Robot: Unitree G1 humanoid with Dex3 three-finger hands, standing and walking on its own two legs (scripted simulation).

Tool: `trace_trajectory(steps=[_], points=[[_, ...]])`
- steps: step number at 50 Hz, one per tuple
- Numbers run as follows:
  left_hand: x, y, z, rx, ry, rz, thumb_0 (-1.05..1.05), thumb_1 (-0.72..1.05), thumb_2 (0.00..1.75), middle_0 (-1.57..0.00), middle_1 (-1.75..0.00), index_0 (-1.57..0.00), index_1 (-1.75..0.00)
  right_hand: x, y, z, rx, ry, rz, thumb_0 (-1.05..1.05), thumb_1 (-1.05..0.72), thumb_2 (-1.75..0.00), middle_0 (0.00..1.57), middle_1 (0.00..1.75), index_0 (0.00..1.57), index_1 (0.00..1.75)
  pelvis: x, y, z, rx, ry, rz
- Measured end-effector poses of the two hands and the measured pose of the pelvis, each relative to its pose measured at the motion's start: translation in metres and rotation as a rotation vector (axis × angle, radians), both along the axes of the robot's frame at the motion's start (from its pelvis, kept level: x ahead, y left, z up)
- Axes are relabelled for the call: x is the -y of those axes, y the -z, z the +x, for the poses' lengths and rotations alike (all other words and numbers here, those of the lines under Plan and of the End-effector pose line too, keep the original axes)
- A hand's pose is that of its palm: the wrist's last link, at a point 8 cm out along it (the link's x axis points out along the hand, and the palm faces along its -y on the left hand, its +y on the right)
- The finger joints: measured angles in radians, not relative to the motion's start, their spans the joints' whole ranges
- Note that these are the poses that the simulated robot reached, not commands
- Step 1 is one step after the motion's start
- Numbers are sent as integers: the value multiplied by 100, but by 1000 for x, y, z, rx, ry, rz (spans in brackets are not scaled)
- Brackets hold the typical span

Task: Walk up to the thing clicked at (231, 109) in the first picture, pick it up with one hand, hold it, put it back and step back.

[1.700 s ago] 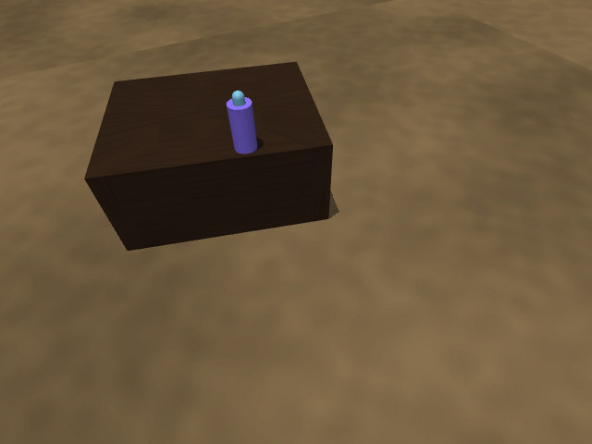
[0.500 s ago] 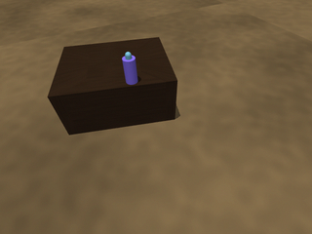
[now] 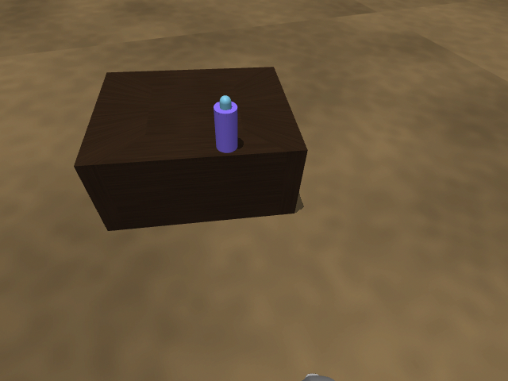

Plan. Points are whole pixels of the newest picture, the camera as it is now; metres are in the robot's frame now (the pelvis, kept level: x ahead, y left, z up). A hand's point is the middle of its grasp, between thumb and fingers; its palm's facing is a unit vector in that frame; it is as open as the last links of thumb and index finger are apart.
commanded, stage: walk up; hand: left
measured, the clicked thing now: (226, 122) +1.07 +0.12 -0.24
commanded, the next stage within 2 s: none
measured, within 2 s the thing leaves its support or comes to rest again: neither
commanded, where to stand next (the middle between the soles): +0.71 -0.09 m, yaw +2 degrees
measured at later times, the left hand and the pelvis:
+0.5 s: hand (153, 309) +0.29 +0.21 -0.13, palm faces -0.01 -0.93 -0.36, open 7.4 cm; pelvis +0.22 -0.05 +0.00, yaw +1 degrees
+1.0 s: hand (174, 224) +0.50 +0.21 -0.14, palm faces -0.06 -0.93 -0.36, open 7.4 cm; pelvis +0.43 -0.07 -0.01, yaw +0 degrees
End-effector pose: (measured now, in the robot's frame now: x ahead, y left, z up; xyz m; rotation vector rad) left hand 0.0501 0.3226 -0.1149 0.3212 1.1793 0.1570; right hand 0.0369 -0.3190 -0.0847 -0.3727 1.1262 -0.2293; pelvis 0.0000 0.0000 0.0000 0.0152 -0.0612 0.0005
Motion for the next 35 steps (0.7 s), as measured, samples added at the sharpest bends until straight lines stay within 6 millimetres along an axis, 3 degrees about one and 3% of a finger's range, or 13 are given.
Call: trace_trajectory(steps=[8, 11, 14, 18, 23, 30, 35], points=[[26, -14, 123, 77, 64, 22, 1, 90, 90, -20, -30, -21, -30, 19, 26, 42, -71, 43, 45, 0, -90, -90, 20, 30, 21, 30, 21, 8, 77, -12, 2, 13], [41, -15, 174, 139, 69, 47, 1, 90, 90, -20, -30, -21, -30, 36, 44, 69, -96, 46, 48, 0, -90, -90, 20, 30, 21, 30, 36, 20, 110, -13, -4, -1], [57, -20, 206, 209, 62, 53, 1, 90, 90, -20, -30, -21, -30, 45, 51, 105, -110, 32, 53, 1, -90, -90, 20, 30, 20, 30, 48, 21, 134, -1, -13, -6], [70, -30, 222, 203, 37, 44, 1, 90, 90, -20, -30, -21, -30, 51, 42, 162, -62, -3, 63, 1, -91, -90, 20, 30, 20, 30, 53, 10, 166, 3, -10, -5], [70, -26, 230, 135, 17, 36, 1, 90, 90, -20, -30, -21, -30, 54, 26, 224, -23, -46, 55, 0, -91, -90, 20, 30, 20, 30, 54, 4, 207, -10, -12, -24], [45, 2, 247, 38, -38, 14, 1, 90, 90, -20, -30, -21, -30, 44, 14, 309, -8, -101, -1, 0, -91, -90, 20, 30, 20, 30, 43, 13, 273, -22, -25, -48], [35, 22, 281, -48, -38, 9, 1, 90, 90, -20, -30, -21, -30, 33, 7, 359, 78, -86, -32, 0, -90, -90, 20, 30, 20, 30, 32, 20, 316, -16, -15, -22]])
